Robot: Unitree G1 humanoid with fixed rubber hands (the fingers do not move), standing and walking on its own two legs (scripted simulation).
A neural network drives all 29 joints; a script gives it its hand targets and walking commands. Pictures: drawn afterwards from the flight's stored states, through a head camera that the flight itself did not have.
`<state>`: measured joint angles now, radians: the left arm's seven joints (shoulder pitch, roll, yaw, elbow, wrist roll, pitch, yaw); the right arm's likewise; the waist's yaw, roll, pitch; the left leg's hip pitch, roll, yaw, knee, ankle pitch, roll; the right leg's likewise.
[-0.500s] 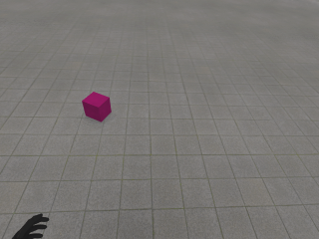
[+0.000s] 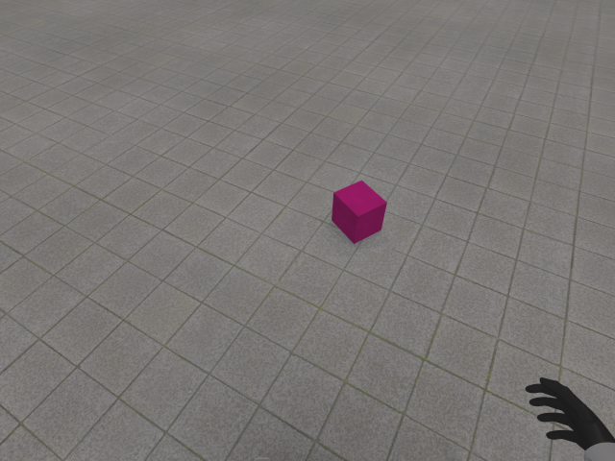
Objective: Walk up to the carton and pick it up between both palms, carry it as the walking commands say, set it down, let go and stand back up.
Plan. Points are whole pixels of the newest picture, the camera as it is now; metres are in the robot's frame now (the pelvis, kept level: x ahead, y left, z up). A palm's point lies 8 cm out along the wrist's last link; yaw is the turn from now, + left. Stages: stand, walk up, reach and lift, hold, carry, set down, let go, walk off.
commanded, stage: walk up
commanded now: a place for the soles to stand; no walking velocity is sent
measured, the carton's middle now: (357, 211) +1.23 -0.08 -0.67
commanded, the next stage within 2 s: none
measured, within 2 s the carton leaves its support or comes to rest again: neither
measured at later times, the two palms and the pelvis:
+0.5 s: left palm (160, 389) +0.23 +0.25 -0.08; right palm out of the picture +0.35 -0.43 -0.08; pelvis +0.21 -0.10 -0.01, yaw +15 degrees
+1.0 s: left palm (244, 298) +0.41 +0.17 -0.10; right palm out of the picture +0.58 -0.52 -0.07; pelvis +0.39 -0.19 -0.03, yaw +23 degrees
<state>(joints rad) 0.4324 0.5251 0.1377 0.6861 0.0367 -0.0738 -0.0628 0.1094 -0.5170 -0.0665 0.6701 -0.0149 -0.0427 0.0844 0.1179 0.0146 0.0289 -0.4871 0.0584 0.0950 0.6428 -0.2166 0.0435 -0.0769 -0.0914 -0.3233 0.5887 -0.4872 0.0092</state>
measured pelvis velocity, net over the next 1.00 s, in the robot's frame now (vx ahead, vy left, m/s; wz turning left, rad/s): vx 0.39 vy -0.19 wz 0.40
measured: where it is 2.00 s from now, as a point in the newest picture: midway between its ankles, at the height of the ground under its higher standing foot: (426, 326)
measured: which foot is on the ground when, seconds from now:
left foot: up 0.00-0.00, down 0.02-0.36, up 0.38-0.60, down 0.62-0.96, up 0.98-1.00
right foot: down 0.00-0.04, up 0.06-0.34, down 0.36-0.62, up 0.64-0.92, down 0.94-1.00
